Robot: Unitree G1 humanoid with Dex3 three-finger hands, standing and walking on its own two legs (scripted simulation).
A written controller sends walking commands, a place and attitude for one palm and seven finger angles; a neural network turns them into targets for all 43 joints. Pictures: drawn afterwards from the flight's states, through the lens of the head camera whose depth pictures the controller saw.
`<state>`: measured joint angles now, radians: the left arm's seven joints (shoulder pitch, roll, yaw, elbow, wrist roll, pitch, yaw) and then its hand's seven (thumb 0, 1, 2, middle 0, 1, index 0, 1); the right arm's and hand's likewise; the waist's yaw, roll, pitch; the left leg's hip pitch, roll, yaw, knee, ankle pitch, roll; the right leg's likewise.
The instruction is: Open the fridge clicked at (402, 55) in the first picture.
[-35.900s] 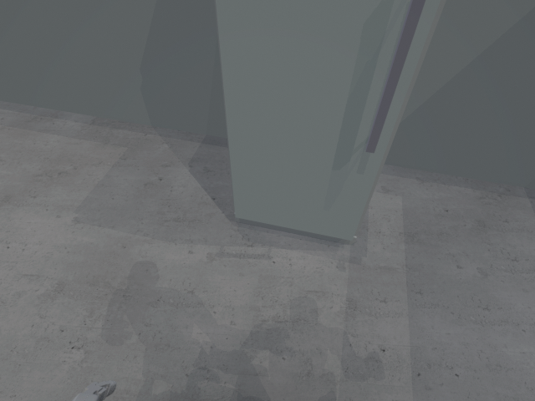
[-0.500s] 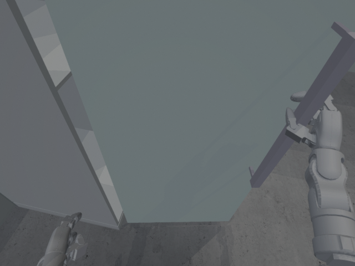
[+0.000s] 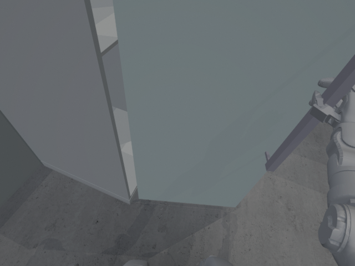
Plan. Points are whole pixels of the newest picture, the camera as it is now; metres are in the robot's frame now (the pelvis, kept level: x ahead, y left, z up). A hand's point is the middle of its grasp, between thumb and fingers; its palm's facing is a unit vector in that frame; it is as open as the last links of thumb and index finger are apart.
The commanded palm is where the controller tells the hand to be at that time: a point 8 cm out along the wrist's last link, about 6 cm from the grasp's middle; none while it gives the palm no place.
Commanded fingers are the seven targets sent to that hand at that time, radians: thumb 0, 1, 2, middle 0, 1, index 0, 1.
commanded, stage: stop walking and hold the door back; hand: right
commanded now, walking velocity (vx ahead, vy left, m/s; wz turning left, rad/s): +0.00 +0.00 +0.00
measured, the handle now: (307, 113) +0.50 -0.25 +0.10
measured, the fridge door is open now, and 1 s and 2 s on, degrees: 71 78 74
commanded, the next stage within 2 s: loosen the grip on the handle in 0.56 s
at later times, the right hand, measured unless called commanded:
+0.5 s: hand (324, 121) +0.41 -0.23 +0.16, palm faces +0.14 +0.97 -0.22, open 6.5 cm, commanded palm +0.38 -0.32 +0.15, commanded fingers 0.00 -0.90 -0.90 0.45 1.40 0.45 1.40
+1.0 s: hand (325, 129) +0.40 -0.23 +0.16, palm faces +0.16 +0.96 -0.24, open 11.6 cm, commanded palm +0.38 -0.28 +0.16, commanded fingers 0.00 0.55 -0.20 0.34 1.27 0.34 1.27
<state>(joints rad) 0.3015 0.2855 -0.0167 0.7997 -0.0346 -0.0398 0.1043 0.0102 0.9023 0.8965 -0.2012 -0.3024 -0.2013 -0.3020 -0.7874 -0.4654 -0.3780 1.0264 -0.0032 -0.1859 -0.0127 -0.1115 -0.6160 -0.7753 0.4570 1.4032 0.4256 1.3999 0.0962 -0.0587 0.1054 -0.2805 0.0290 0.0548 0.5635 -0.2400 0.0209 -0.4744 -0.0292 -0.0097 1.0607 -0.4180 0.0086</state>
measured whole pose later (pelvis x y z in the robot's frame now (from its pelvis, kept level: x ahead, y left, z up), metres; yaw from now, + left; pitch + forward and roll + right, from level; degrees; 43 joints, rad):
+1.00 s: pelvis -0.01 -0.03 -0.01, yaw +4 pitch +2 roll +0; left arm 0.28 0.28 0.00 0.65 -0.01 -0.11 0.05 0.01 0.90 0.90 -0.20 -0.30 -0.20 -0.30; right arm -0.49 -0.40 -0.28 0.60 0.00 -0.37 0.05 -0.02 0.17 -0.40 0.44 1.38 0.35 1.33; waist 0.03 0.02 -0.02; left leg -0.43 0.02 0.02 0.69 -0.29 0.00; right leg -0.45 -0.05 -0.04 0.66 -0.25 0.00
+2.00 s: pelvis +0.03 -0.06 -0.02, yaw +4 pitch +6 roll +2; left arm 0.27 0.24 -0.04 0.61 -0.02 -0.08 0.09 0.01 0.90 0.90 -0.20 -0.30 -0.20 -0.30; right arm -0.34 -0.49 -0.45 0.45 0.16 -0.28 0.26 -0.01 0.56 -0.20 0.26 1.15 0.25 1.15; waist -0.02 -0.01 -0.07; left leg -0.46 0.02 0.03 0.71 -0.35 -0.03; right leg -0.53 -0.03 0.00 0.77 -0.35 -0.01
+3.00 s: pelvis +0.03 -0.04 -0.01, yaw +2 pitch -1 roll +2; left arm 0.24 0.26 -0.08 0.57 -0.07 -0.24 0.13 0.01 0.90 0.90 -0.20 -0.30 -0.20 -0.30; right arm 0.10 -0.43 -0.45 -0.05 0.40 0.19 0.39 -0.01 0.56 -0.20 0.25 1.15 0.25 1.15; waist -0.07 -0.06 -0.09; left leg -0.26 0.02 0.05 0.61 -0.33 -0.02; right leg -0.34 -0.03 0.02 0.66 -0.32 0.00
